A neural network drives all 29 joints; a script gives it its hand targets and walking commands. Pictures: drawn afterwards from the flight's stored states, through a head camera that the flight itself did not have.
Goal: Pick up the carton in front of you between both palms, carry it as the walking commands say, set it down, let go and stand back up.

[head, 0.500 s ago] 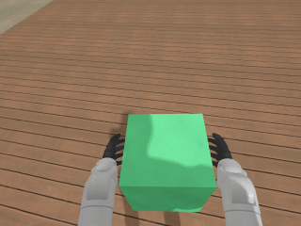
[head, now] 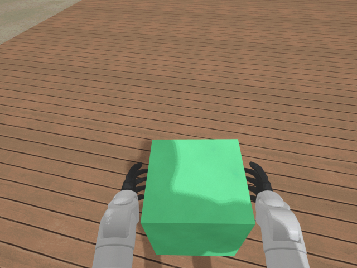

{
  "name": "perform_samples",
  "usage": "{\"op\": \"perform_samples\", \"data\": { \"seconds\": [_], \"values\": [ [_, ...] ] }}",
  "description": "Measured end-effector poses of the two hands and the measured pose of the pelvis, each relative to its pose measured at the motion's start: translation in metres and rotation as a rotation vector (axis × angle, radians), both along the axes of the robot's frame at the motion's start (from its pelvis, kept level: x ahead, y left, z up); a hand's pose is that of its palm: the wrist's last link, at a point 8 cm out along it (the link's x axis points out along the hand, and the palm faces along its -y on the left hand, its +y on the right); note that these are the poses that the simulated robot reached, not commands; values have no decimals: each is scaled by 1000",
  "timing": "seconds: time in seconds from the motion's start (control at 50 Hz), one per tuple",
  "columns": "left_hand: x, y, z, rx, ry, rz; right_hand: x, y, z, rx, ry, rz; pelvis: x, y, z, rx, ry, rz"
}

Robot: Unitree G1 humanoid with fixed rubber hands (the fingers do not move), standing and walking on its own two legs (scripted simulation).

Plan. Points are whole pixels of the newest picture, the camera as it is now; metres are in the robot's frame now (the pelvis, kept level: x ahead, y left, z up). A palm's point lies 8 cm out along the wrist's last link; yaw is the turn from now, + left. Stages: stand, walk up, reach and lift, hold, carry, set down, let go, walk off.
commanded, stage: carry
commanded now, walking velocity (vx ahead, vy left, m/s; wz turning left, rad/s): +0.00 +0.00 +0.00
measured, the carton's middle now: (194, 200) +0.30 +0.00 -0.05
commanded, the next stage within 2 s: none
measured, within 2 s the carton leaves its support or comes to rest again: neither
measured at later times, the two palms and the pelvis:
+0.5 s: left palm (120, 206) +0.24 +0.16 +0.04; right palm (261, 206) +0.24 -0.14 +0.04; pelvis -0.04 +0.01 +0.00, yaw +0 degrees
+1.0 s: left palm (115, 206) +0.24 +0.17 +0.03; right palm (255, 206) +0.25 -0.13 +0.03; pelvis -0.03 +0.02 +0.00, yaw +0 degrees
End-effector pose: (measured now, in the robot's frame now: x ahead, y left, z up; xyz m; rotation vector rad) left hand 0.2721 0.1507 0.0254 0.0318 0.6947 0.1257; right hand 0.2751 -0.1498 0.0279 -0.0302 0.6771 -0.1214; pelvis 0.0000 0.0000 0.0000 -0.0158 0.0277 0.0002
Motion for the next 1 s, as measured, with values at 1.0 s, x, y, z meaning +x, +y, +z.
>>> {"op": "perform_samples", "data": {
  "seconds": [1.0],
  "values": [
    [-31,24,6,1,-2,1,-29,24,6,3,-2,5,-34,23,0,6,-16,7]
  ]
}}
